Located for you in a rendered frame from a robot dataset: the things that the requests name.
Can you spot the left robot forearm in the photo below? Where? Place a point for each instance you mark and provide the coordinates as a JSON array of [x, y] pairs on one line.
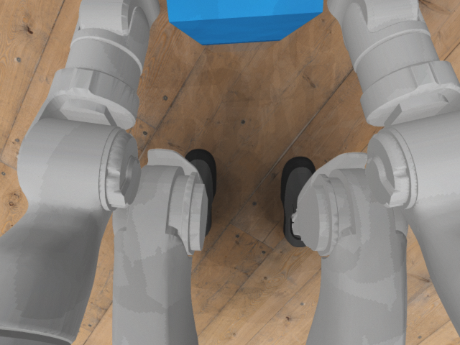
[[100, 80]]

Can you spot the right robot upper arm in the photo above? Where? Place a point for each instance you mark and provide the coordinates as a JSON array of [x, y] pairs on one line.
[[415, 166]]

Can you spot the right robot foot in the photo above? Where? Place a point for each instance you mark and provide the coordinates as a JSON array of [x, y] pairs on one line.
[[295, 175]]

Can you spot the right robot forearm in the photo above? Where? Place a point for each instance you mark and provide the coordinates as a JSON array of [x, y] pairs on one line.
[[391, 50]]

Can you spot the carton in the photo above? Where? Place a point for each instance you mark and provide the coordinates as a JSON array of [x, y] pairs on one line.
[[217, 22]]

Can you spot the left robot upper arm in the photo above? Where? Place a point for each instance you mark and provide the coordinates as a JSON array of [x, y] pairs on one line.
[[74, 174]]

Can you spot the right robot shin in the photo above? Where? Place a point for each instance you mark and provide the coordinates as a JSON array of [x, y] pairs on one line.
[[343, 161]]

